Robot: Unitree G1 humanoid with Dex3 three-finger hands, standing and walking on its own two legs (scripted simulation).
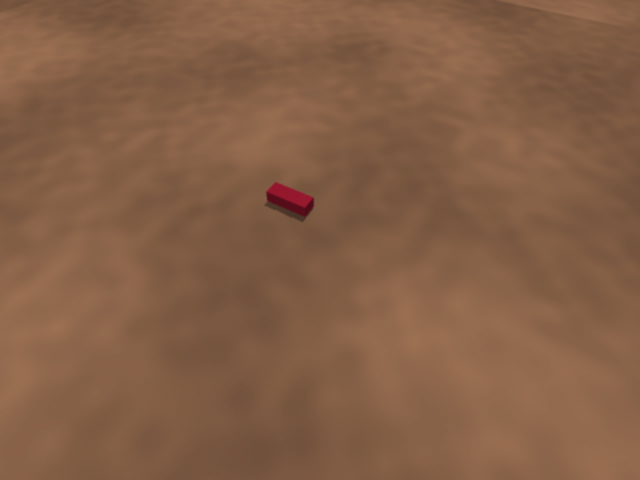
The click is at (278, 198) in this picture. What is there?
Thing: lying carton
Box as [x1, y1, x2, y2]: [266, 182, 313, 216]
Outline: 266,191 267,200 304,216 313,206 313,197 276,182
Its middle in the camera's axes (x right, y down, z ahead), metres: -0.14 -0.17 +1.76
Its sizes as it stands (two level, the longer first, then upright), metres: 0.201 0.075 0.057
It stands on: the floor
